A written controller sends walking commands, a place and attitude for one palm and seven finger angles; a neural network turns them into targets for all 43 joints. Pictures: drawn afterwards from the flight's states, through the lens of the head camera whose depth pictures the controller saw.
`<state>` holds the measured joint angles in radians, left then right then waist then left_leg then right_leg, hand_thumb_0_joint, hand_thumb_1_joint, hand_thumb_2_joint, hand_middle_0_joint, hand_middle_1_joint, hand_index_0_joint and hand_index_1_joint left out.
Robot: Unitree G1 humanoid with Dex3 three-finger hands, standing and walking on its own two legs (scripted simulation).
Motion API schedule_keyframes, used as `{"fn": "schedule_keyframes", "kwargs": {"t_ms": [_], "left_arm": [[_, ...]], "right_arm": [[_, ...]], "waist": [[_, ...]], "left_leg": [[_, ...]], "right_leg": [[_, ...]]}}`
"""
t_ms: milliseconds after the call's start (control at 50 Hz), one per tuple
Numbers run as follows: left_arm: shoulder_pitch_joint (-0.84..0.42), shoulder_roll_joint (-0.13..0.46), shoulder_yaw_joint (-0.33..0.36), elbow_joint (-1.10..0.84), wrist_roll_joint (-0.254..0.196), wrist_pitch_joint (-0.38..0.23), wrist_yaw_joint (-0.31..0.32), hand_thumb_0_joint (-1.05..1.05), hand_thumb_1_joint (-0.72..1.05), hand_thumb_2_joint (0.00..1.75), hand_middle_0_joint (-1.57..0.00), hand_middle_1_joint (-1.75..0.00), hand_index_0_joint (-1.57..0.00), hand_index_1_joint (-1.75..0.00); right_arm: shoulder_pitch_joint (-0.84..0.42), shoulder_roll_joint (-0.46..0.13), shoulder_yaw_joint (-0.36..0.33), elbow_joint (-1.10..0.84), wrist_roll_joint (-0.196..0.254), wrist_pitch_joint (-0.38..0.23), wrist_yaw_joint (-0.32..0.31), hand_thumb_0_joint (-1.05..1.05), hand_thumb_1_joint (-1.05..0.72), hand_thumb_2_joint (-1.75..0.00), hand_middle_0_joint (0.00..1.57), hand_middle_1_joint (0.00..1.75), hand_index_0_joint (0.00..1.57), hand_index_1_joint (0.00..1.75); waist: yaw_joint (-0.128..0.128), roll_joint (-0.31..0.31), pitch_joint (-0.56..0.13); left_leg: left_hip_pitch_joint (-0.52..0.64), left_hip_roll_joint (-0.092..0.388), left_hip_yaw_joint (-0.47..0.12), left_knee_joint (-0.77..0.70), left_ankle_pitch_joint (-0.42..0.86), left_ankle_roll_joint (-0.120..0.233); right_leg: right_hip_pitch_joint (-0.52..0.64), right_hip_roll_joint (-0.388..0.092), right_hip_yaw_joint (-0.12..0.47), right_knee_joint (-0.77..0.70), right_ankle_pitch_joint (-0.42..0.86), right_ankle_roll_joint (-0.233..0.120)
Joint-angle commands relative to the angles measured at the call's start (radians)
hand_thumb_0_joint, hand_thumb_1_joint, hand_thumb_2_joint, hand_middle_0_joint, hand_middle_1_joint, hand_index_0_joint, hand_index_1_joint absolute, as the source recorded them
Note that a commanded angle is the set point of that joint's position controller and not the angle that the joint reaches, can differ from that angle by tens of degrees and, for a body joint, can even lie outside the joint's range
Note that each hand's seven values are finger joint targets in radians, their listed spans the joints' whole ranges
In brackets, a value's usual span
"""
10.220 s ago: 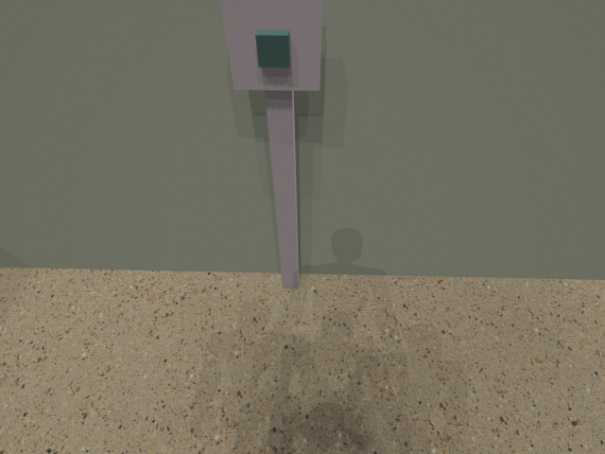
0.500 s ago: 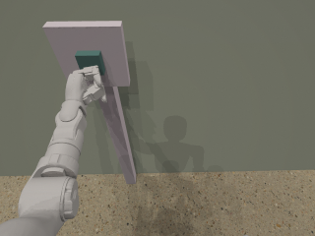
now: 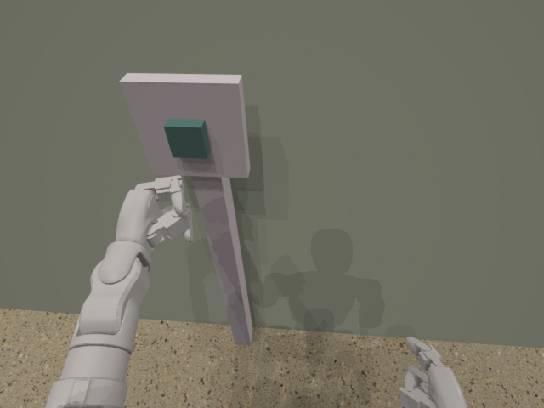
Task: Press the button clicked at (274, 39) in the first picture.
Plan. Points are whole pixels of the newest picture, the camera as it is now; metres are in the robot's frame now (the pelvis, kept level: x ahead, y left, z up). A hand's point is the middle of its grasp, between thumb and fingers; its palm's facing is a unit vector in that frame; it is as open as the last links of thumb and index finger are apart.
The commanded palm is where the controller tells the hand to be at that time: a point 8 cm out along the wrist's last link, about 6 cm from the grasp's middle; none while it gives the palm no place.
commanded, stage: pull the fist back off the button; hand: left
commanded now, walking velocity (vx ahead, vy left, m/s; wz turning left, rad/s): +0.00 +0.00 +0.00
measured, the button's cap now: (188, 137) +0.48 +0.18 +0.18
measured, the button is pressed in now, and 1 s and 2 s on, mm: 0 0 0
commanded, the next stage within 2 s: draw the hand back to the body in 0.10 s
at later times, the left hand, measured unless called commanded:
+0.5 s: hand (163, 232) +0.30 +0.17 +0.15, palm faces +0.03 -1.00 -0.03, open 3.1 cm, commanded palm +0.26 +0.22 +0.15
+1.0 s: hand (104, 279) +0.22 +0.22 +0.15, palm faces +0.31 -0.91 -0.26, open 3.1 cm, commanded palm +0.18 +0.26 +0.17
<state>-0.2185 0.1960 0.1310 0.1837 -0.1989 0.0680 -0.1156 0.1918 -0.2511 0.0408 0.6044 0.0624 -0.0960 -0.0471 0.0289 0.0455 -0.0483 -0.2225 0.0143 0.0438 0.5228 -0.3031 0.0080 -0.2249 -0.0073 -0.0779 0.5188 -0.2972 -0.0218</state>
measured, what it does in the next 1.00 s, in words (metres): stands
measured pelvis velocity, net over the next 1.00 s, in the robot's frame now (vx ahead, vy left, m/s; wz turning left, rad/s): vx -0.01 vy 0.01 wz -0.01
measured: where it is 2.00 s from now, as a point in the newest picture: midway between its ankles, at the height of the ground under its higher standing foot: outside the picture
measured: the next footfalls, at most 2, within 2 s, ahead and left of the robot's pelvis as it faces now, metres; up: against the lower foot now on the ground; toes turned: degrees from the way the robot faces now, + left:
none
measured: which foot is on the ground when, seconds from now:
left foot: down 0.00-1.00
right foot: down 0.00-1.00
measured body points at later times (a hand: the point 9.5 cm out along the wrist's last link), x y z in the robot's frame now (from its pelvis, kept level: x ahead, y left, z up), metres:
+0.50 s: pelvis -0.01 +0.00 +0.00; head -0.04 -0.02 +0.45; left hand +0.29 +0.23 +0.15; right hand +0.15 -0.23 -0.09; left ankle -0.02 +0.11 -0.74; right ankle -0.01 -0.10 -0.74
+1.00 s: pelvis -0.01 +0.01 +0.01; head -0.03 -0.01 +0.46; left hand +0.20 +0.26 +0.17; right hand +0.18 -0.20 -0.08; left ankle -0.02 +0.11 -0.74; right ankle -0.01 -0.10 -0.74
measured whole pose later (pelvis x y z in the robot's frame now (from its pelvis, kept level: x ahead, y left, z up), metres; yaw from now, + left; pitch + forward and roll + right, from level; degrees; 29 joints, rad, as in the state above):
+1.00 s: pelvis -0.01 +0.01 +0.01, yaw +0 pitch -4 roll +0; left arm 0.28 0.27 0.16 -0.28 -0.06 -0.08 0.09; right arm 0.18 -0.22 0.04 0.63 0.00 -0.11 -0.05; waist 0.05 0.06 0.03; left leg -0.10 0.01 0.05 0.42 -0.24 0.02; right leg -0.10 -0.01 -0.07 0.39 -0.22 -0.01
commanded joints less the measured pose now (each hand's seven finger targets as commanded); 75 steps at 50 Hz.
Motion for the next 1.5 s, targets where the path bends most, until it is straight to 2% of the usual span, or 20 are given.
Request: {"fn": "schedule_keyframes", "kwargs": {"t_ms": [0,120,160,240,260,400,420,460,520,560,660,680,700,740,760,840,1040,1160,1380,1480], "left_arm": [[-0.373,0.168,0.072,-0.295,-0.019,-0.045,0.008,0.00,0.90,0.90,-1.30,-1.50,-1.30,-1.50],[-0.437,0.116,0.013,-0.218,-0.021,-0.037,-0.001,0.00,0.90,0.90,-1.30,-1.50,-1.30,-1.50],[-0.389,0.151,0.050,-0.176,-0.020,-0.031,0.001,0.00,0.90,0.90,-1.30,-1.50,-1.30,-1.50],[-0.313,0.184,0.097,-0.210,-0.023,-0.029,-0.001,0.00,0.90,0.90,-1.30,-1.50,-1.30,-1.50],[-0.290,0.198,0.114,-0.207,-0.026,-0.030,-0.001,0.00,0.90,0.90,-1.30,-1.50,-1.30,-1.50],[-0.211,0.222,0.142,-0.343,-0.046,-0.040,-0.020,0.00,0.90,0.90,-1.30,-1.50,-1.30,-1.50],[-0.192,0.210,0.133,-0.375,-0.049,-0.039,-0.026,0.00,0.90,0.90,-1.30,-1.50,-1.30,-1.50],[-0.145,0.201,0.124,-0.391,-0.055,-0.033,-0.035,0.00,0.90,0.90,-1.30,-1.50,-1.30,-1.50],[-0.116,0.192,0.110,-0.455,-0.062,-0.020,-0.047,0.00,0.90,0.90,-1.30,-1.50,-1.30,-1.50],[-0.077,0.192,0.114,-0.468,-0.070,-0.011,-0.048,0.00,0.90,0.90,-1.30,-1.50,-1.30,-1.50],[-0.021,0.239,0.168,-0.493,-0.080,0.019,-0.053,0.00,0.90,0.90,-1.30,-1.50,-1.30,-1.50],[-0.024,0.241,0.166,-0.520,-0.075,0.021,-0.056,0.00,0.90,0.90,-1.30,-1.50,-1.30,-1.50],[-0.011,0.297,0.147,-0.658,0.047,-0.079,0.068,0.00,0.90,0.90,-1.30,-1.50,-1.30,-1.50],[0.174,0.199,0.093,-0.588,0.076,-0.130,0.148,0.00,0.90,0.90,-1.30,-1.50,-1.30,-1.50],[0.188,0.217,0.101,-0.614,0.086,-0.150,0.167,0.00,0.90,0.90,-1.30,-1.50,-1.30,-1.50],[0.242,0.219,0.108,-0.657,0.120,-0.200,0.209,0.00,0.90,0.90,-1.30,-1.50,-1.30,-1.50],[0.459,0.234,0.151,-0.773,0.141,-0.240,0.236,0.00,0.90,0.90,-1.30,-1.50,-1.30,-1.50],[0.594,0.247,0.190,-0.809,0.142,-0.239,0.237,0.00,0.90,0.90,-1.30,-1.50,-1.30,-1.50],[0.717,0.267,0.246,-0.896,0.142,-0.246,0.248,0.00,0.90,0.90,-1.30,-1.50,-1.30,-1.50],[0.689,0.253,0.229,-0.877,0.145,-0.241,0.253,0.00,0.90,0.90,-1.30,-1.50,-1.30,-1.50]], "right_arm": [[-0.098,-0.095,-0.031,-0.153,-0.003,-0.038,-0.022,0.00,-0.90,-0.90,0.20,0.30,0.20,0.30],[-0.105,-0.091,-0.022,-0.135,-0.002,-0.035,-0.034,0.00,-0.90,-0.90,0.20,0.30,0.20,0.30],[-0.103,-0.098,-0.022,-0.134,-0.004,-0.031,-0.033,0.00,-0.90,-0.90,0.20,0.30,0.20,0.30],[-0.118,-0.092,-0.021,-0.162,-0.004,-0.026,-0.025,0.00,-0.90,-0.90,0.20,0.30,0.20,0.30],[-0.121,-0.095,-0.021,-0.163,-0.005,-0.024,-0.024,0.00,-0.90,-0.90,0.20,0.30,0.20,0.30],[-0.137,-0.091,-0.024,-0.176,0.002,-0.045,-0.026,0.00,-0.90,-0.90,0.20,0.30,0.20,0.30],[-0.140,-0.090,-0.024,-0.182,0.001,-0.054,-0.027,0.00,-0.90,-0.90,0.20,0.30,0.20,0.30],[-0.139,-0.092,-0.025,-0.178,0.003,-0.063,-0.028,0.00,-0.90,-0.90,0.20,0.30,0.20,0.30],[-0.140,-0.091,-0.025,-0.176,0.007,-0.082,-0.033,0.00,-0.90,-0.90,0.20,0.30,0.20,0.30],[-0.140,-0.095,-0.025,-0.172,0.005,-0.093,-0.036,0.00,-0.90,-0.90,0.20,0.30,0.20,0.30],[-0.148,-0.096,-0.022,-0.163,0.004,-0.103,-0.043,0.00,-0.90,-0.90,0.20,0.30,0.20,0.30],[-0.154,-0.093,-0.020,-0.169,0.006,-0.105,-0.043,0.00,-0.90,-0.90,0.20,0.30,0.20,0.30],[-0.160,-0.076,-0.029,-0.172,-0.031,-0.113,-0.039,0.00,-0.90,-0.90,0.20,0.30,0.20,0.30],[-0.139,-0.070,-0.024,-0.149,-0.045,-0.104,-0.026,0.00,-0.90,-0.90,0.20,0.30,0.20,0.30],[-0.140,-0.076,-0.033,-0.147,-0.048,-0.098,-0.022,0.00,-0.90,-0.90,0.20,0.30,0.20,0.30],[-0.133,-0.068,-0.037,-0.144,-0.055,-0.071,-0.016,0.00,-0.90,-0.90,0.20,0.30,0.20,0.30],[-0.142,-0.066,-0.048,-0.146,-0.065,-0.053,-0.008,0.00,-0.90,-0.90,0.20,0.30,0.20,0.30],[-0.140,-0.068,-0.055,-0.153,-0.064,-0.045,-0.004,0.00,-0.90,-0.90,0.20,0.30,0.20,0.30],[-0.123,-0.062,-0.061,-0.164,-0.058,-0.059,-0.015,0.00,-0.90,-0.90,0.20,0.30,0.20,0.30],[-0.119,-0.065,-0.062,-0.158,-0.061,-0.066,-0.021,0.00,-0.90,-0.90,0.20,0.30,0.20,0.30]], "waist": [[-0.025,-0.043,-0.218],[-0.048,-0.039,-0.176],[-0.031,-0.074,-0.183],[0.002,-0.045,-0.223],[0.007,-0.078,-0.212],[0.004,-0.047,-0.178],[0.006,-0.004,-0.180],[0.004,-0.039,-0.157],[-0.003,-0.001,-0.139],[-0.003,-0.046,-0.121],[0.001,-0.056,-0.082],[0.003,-0.008,-0.092],[0.012,0.029,0.002],[0.010,-0.010,0.003],[0.010,-0.073,-0.022],[0.003,-0.011,-0.049],[0.023,0.010,-0.051],[0.032,-0.015,-0.005],[0.034,0.033,0.024],[0.028,-0.005,0.032]], "left_leg": [[0.113,-0.020,-0.027,-0.045,0.319,0.025],[0.117,-0.022,-0.043,-0.047,0.262,0.022],[0.101,-0.021,-0.044,-0.051,0.258,0.023],[0.091,-0.023,-0.036,-0.065,0.284,0.020],[0.079,-0.020,-0.036,-0.066,0.283,0.021],[0.088,-0.015,-0.027,-0.093,0.240,0.024],[0.096,-0.018,-0.026,-0.093,0.242,0.023],[0.094,-0.015,-0.031,-0.098,0.233,0.023],[0.108,-0.015,-0.037,-0.106,0.203,0.020],[0.102,-0.013,-0.042,-0.108,0.181,0.023],[0.083,-0.015,-0.044,-0.112,0.135,0.025],[0.092,-0.017,-0.044,-0.116,0.137,0.023],[0.073,-0.018,-0.037,-0.131,0.117,0.026],[0.086,-0.009,-0.042,-0.151,0.116,0.021],[0.098,-0.005,-0.039,-0.152,0.138,0.025],[0.136,-0.004,-0.027,-0.166,0.175,0.023],[0.153,0.004,-0.040,-0.169,0.284,0.016],[0.126,0.011,-0.044,-0.163,0.303,0.011],[0.117,0.017,-0.047,-0.155,0.278,0.004],[0.119,0.016,-0.048,-0.155,0.255,0.009]], "right_leg": [[0.079,0.005,0.036,-0.057,0.403,0.004],[0.032,0.007,0.032,-0.072,0.325,0.002],[0.049,0.008,0.032,-0.074,0.314,0.000],[0.104,0.001,0.035,-0.067,0.351,-0.002],[0.113,0.002,0.034,-0.070,0.349,-0.001],[0.111,0.007,0.040,-0.098,0.297,0.003],[0.110,0.006,0.041,-0.097,0.300,0.002],[0.102,0.010,0.036,-0.105,0.276,0.002],[0.074,0.011,0.030,-0.113,0.236,0.004],[0.065,0.014,0.029,-0.123,0.200,0.006],[0.050,0.013,0.034,-0.145,0.130,0.010],[0.052,0.010,0.034,-0.141,0.130,0.008],[0.028,-0.006,0.069,-0.195,0.104,0.004],[0.056,-0.007,0.056,-0.186,0.105,0.001],[0.078,-0.001,0.057,-0.192,0.124,0.003],[0.115,-0.004,0.064,-0.191,0.167,0.002],[0.164,-0.002,0.054,-0.174,0.255,-0.004],[0.151,0.006,0.050,-0.174,0.255,-0.004],[0.125,0.007,0.054,-0.174,0.226,-0.004],[0.113,0.005,0.052,-0.180,0.206,-0.001]]}}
